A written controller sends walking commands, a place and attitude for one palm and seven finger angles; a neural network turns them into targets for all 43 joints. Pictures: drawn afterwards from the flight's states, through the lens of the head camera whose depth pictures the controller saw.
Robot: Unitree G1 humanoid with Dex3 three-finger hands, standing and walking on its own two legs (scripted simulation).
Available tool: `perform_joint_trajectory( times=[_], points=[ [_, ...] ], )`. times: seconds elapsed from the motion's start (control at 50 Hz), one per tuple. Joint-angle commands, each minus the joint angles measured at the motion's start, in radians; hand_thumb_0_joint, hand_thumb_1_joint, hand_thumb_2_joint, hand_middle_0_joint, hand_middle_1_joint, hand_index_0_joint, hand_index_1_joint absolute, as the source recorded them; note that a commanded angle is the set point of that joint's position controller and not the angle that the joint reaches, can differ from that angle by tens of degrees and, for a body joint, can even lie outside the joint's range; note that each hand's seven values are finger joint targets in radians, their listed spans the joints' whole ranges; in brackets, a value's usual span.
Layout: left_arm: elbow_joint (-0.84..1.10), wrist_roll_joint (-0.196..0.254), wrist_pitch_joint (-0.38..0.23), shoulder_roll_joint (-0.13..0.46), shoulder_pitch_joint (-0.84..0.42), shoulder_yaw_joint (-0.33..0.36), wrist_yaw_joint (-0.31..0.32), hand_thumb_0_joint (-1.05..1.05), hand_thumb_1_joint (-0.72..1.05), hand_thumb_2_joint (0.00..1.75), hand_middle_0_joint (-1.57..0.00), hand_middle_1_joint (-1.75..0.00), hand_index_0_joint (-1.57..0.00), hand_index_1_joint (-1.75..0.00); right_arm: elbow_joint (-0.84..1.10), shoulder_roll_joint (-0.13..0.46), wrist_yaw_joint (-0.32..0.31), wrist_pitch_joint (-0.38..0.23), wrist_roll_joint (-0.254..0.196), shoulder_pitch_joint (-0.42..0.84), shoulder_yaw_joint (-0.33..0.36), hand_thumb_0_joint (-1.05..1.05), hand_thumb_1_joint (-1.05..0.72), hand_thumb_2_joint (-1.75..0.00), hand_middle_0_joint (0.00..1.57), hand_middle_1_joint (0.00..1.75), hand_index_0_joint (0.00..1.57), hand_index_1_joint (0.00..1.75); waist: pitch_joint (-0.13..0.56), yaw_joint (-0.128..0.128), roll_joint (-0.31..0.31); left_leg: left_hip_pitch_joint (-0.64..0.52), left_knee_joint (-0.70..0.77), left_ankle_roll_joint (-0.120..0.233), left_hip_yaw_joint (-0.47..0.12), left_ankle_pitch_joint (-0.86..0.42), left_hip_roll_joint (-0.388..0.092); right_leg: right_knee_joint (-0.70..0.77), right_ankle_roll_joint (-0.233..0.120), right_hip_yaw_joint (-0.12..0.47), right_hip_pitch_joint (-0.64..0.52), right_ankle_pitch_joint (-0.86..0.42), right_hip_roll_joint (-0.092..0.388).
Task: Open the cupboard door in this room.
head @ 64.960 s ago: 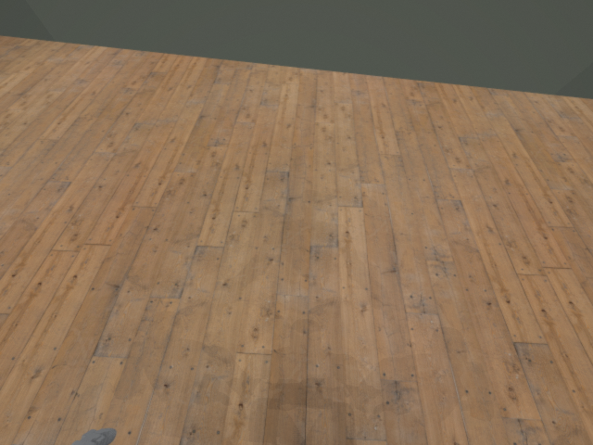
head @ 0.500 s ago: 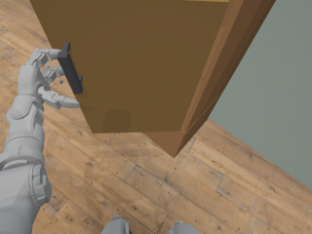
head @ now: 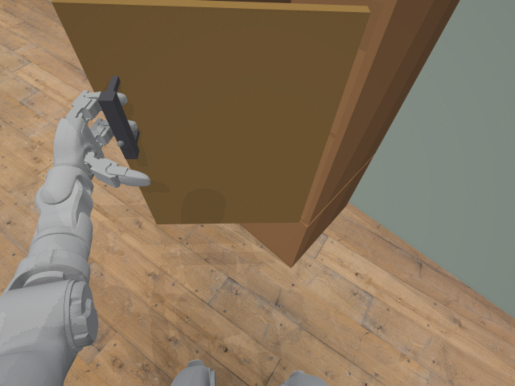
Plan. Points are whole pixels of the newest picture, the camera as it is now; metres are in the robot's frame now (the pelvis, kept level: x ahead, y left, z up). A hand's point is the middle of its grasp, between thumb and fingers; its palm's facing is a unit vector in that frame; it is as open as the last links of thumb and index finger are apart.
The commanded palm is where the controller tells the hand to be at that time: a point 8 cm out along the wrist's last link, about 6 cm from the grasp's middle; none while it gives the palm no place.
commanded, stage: slide the fingers in behind the handle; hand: left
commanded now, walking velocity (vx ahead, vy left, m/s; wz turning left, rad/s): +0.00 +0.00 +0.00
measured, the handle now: (123, 119) +0.52 +0.21 +0.09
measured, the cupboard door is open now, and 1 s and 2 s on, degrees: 45 45 57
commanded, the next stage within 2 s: close the thumb around the handle in 0.68 s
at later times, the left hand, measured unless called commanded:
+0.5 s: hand (134, 139) +0.48 +0.18 +0.10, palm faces +0.04 -1.00 -0.01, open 14.1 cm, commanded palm +0.45 +0.22 +0.09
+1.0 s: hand (134, 139) +0.48 +0.18 +0.10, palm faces +0.03 -1.00 +0.00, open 12.7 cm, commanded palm +0.45 +0.22 +0.09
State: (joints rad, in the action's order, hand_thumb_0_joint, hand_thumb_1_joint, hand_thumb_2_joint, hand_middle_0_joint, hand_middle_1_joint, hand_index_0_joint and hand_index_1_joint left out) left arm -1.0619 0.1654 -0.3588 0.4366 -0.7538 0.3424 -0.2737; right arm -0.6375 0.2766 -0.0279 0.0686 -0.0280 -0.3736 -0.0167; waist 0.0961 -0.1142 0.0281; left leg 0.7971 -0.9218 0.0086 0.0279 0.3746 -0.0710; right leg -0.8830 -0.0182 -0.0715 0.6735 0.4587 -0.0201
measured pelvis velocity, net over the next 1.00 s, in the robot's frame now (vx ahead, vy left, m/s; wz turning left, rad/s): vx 0.00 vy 0.00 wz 0.00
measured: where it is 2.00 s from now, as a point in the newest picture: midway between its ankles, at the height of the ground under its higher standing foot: outside the picture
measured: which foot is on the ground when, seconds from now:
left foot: down 0.00-1.00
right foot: down 0.00-1.00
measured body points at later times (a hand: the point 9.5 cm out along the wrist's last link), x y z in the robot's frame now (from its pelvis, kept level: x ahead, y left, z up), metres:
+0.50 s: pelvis +0.00 +0.00 +0.00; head +0.08 +0.00 +0.44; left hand +0.47 +0.23 +0.10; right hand +0.02 -0.27 -0.12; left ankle +0.04 +0.11 -0.69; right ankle -0.02 -0.11 -0.69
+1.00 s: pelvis +0.00 +0.00 +0.00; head +0.09 +0.01 +0.44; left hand +0.47 +0.23 +0.10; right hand +0.04 -0.26 -0.12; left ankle +0.04 +0.11 -0.69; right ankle -0.02 -0.11 -0.69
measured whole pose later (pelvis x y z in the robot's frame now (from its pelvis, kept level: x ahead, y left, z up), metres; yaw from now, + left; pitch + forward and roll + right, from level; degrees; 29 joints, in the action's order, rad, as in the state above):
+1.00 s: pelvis +0.00 +0.00 +0.00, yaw +0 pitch +15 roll -2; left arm -1.08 0.14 -0.38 0.39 -0.79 0.31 -0.19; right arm -0.64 0.27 -0.01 0.06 -0.02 -0.37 -0.01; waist 0.10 -0.11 0.03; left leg 0.81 -0.93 0.01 0.03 0.38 -0.07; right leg -0.90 -0.02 -0.07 0.69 0.47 -0.02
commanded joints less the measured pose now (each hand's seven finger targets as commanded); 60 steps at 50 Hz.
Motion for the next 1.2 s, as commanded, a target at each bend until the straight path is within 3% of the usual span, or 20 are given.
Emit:
perform_joint_trajectory(
  times=[0.0,0.04,0.1,0.14,0.18,0.28,0.38,0.42,0.48,0.5,0.64,0.68,0.76,0.82,0.9,0.96,1.1,1.12,1.14,1.18],
  points=[
    [0.206,0.001,-0.065,0.221,-0.490,0.011,0.023,0.00,-0.50,0.30,-0.30,-1.20,-0.30,-1.20,0.068,0.157,-0.009,-0.030,-0.002,-0.100,0.061,0.00,-0.90,-0.90,0.20,0.30,0.20,0.30,0.350,-0.034,0.040,-0.367,0.083,0.034,-0.055,-0.228,0.049,0.134,0.010,0.045,0.015,-0.294,-0.035],
    [0.198,-0.006,-0.076,0.224,-0.480,0.019,0.036,0.00,-0.50,0.30,-0.30,-1.20,-0.30,-1.20,0.071,0.155,-0.008,-0.032,0.000,-0.098,0.059,0.00,-0.90,-0.90,0.20,0.30,0.20,0.30,0.368,-0.022,0.057,-0.370,0.082,0.032,-0.055,-0.236,0.053,0.128,0.007,0.048,0.005,-0.298,-0.035],
    [0.193,-0.016,-0.082,0.187,-0.526,-0.011,0.054,0.00,-0.50,0.30,-0.30,-1.20,-0.30,-1.20,0.065,0.151,-0.005,-0.039,0.003,-0.102,0.060,0.00,-0.90,-0.90,0.20,0.30,0.20,0.30,0.372,-0.037,0.052,-0.374,0.081,0.031,-0.059,-0.221,0.051,0.128,0.009,0.046,0.024,-0.278,-0.034],
    [0.187,-0.019,-0.085,0.209,-0.497,0.013,0.063,0.00,-0.50,0.30,-0.30,-1.20,-0.30,-1.20,0.067,0.153,-0.002,-0.042,0.005,-0.104,0.060,0.00,-0.90,-0.90,0.20,0.30,0.20,0.30,0.411,-0.022,0.064,-0.378,0.072,0.030,-0.053,-0.253,0.054,0.116,0.007,0.048,0.002,-0.315,-0.034],
    [0.162,-0.023,-0.078,0.181,-0.517,-0.015,0.060,0.00,-0.50,0.30,-0.30,-1.20,-0.30,-1.20,0.063,0.151,-0.001,-0.042,0.003,-0.106,0.059,0.00,-0.90,-0.90,0.20,0.30,0.20,0.30,0.374,-0.041,0.030,-0.351,0.073,0.033,-0.050,-0.225,0.053,0.127,0.013,0.051,0.011,-0.302,-0.034],
    [0.177,-0.025,-0.084,0.156,-0.538,-0.033,0.062,0.00,-0.50,0.30,-0.30,-1.20,-0.30,-1.20,0.054,0.151,0.004,-0.043,0.006,-0.115,0.065,0.00,-0.90,-0.90,0.20,0.30,0.20,0.30,0.401,-0.041,0.072,-0.392,0.067,0.029,-0.058,-0.251,0.050,0.118,0.007,0.045,0.036,-0.308,-0.036],
    [0.192,-0.023,-0.087,0.133,-0.527,-0.043,0.064,0.00,-0.50,0.30,-0.30,-1.20,-0.30,-1.20,0.052,0.148,0.008,-0.040,0.008,-0.121,0.068,0.00,-0.90,-0.90,0.20,0.30,0.20,0.30,0.415,-0.040,0.053,-0.403,0.065,0.030,-0.060,-0.279,0.050,0.114,0.007,0.040,0.029,-0.335,-0.039],
    [0.193,-0.019,-0.088,0.165,-0.520,-0.017,0.065,0.00,-0.50,0.30,-0.30,-1.20,-0.30,-1.20,0.051,0.153,0.006,-0.038,0.009,-0.128,0.066,0.00,-0.90,-0.90,0.20,0.30,0.20,0.30,0.412,-0.038,0.038,-0.387,0.063,0.035,-0.057,-0.292,0.054,0.113,0.006,0.043,0.005,-0.358,-0.041],
    [0.188,-0.020,-0.083,0.161,-0.507,-0.023,0.059,0.00,-0.50,0.30,-0.30,-1.20,-0.30,-1.20,0.055,0.150,0.005,-0.034,0.005,-0.121,0.066,0.00,-0.90,-0.90,0.20,0.30,0.20,0.30,0.401,-0.032,0.037,-0.376,0.069,0.032,-0.055,-0.276,0.053,0.118,0.008,0.046,0.001,-0.348,-0.039],
    [0.199,-0.018,-0.083,0.127,-0.507,-0.051,0.056,0.00,-0.50,0.30,-0.30,-1.20,-0.30,-1.20,0.059,0.145,0.007,-0.035,0.004,-0.114,0.065,0.00,-0.90,-0.90,0.20,0.30,0.20,0.30,0.398,-0.037,0.052,-0.387,0.071,0.032,-0.053,-0.276,0.055,0.120,0.008,0.043,0.008,-0.348,-0.039],
    [0.197,-0.016,-0.087,0.183,-0.495,-0.003,0.060,0.00,-0.50,0.30,-0.30,-1.20,-0.30,-1.20,0.059,0.152,0.005,-0.032,0.006,-0.117,0.065,0.00,-0.90,-0.90,0.20,0.30,0.20,0.30,0.405,-0.025,0.055,-0.390,0.069,0.031,-0.053,-0.292,0.054,0.115,0.006,0.044,0.000,-0.361,-0.039],
    [0.210,-0.012,-0.087,0.149,-0.479,-0.025,0.057,0.00,-0.50,0.30,-0.30,-1.20,-0.30,-1.20,0.068,0.145,0.006,-0.031,0.004,-0.109,0.065,0.00,-0.90,-0.90,0.20,0.30,0.20,0.30,0.404,-0.023,0.057,-0.397,0.071,0.030,-0.051,-0.298,0.055,0.116,0.006,0.042,-0.005,-0.367,-0.039],
    [0.188,-0.014,-0.084,0.180,-0.490,-0.002,0.062,0.00,-0.50,0.30,-0.30,-1.20,-0.30,-1.20,0.063,0.153,0.004,-0.030,0.006,-0.112,0.065,0.00,-0.90,-0.90,0.20,0.30,0.20,0.30,0.387,-0.027,0.026,-0.375,0.070,0.031,-0.053,-0.281,0.053,0.116,0.008,0.043,0.000,-0.353,-0.038],
    [0.205,-0.013,-0.087,0.134,-0.498,-0.036,0.063,0.00,-0.33,0.37,-0.31,-1.22,-0.31,-1.22,0.070,0.147,0.005,-0.032,0.005,-0.109,0.064,0.00,-0.90,-0.90,0.20,0.30,0.20,0.30,0.390,-0.030,0.069,-0.405,0.067,0.030,-0.056,-0.293,0.055,0.113,0.003,0.038,0.022,-0.346,-0.040],
    [0.189,-0.018,-0.081,0.161,-0.490,-0.013,0.070,0.00,-0.11,0.47,-0.33,-1.24,-0.33,-1.24,0.064,0.151,0.006,-0.030,0.007,-0.110,0.065,0.00,-0.90,-0.90,0.20,0.30,0.20,0.30,0.387,-0.025,0.040,-0.389,0.069,0.028,-0.057,-0.289,0.052,0.114,0.006,0.039,0.013,-0.347,-0.039],
    [0.219,-0.018,-0.090,0.126,-0.487,-0.037,0.069,0.00,0.06,0.54,-0.34,-1.26,-0.34,-1.26,0.065,0.146,0.008,-0.030,0.007,-0.108,0.068,0.00,-0.90,-0.90,0.20,0.30,0.20,0.30,0.429,-0.024,0.069,-0.438,0.065,0.025,-0.063,-0.330,0.050,0.105,0.003,0.033,0.024,-0.364,-0.040],
    [0.224,-0.019,-0.092,0.093,-0.493,-0.067,0.079,0.00,0.45,0.71,-0.37,-1.30,-0.37,-1.30,0.061,0.145,0.012,-0.030,0.007,-0.103,0.068,0.00,-0.90,-0.90,0.20,0.30,0.20,0.30,0.395,-0.031,0.060,-0.427,0.070,0.023,-0.066,-0.300,0.050,0.111,0.002,0.029,0.039,-0.338,-0.042],
    [0.215,-0.017,-0.095,0.113,-0.503,-0.048,0.082,0.00,0.51,0.73,-0.37,-1.31,-0.37,-1.31,0.059,0.149,0.009,-0.032,0.009,-0.108,0.067,0.00,-0.90,-0.90,0.20,0.30,0.20,0.30,0.383,-0.036,0.040,-0.417,0.067,0.028,-0.066,-0.295,0.052,0.113,0.002,0.029,0.036,-0.338,-0.044],
    [0.203,-0.022,-0.093,0.154,-0.488,-0.016,0.084,0.00,0.56,0.76,-0.38,-1.31,-0.38,-1.31,0.056,0.154,0.007,-0.030,0.009,-0.111,0.068,0.00,-0.90,-0.90,0.20,0.30,0.20,0.30,0.396,-0.023,0.033,-0.406,0.070,0.026,-0.066,-0.302,0.051,0.109,0.002,0.033,0.018,-0.350,-0.041],
    [0.226,-0.019,-0.093,0.132,-0.499,-0.035,0.075,0.00,0.68,0.80,-0.38,-1.33,-0.38,-1.33,0.061,0.148,0.008,-0.031,0.008,-0.107,0.068,0.00,-0.90,-0.90,0.20,0.30,0.20,0.30,0.419,-0.027,0.040,-0.413,0.068,0.028,-0.059,-0.313,0.053,0.110,0.005,0.037,0.002,-0.371,-0.039]
  ],
)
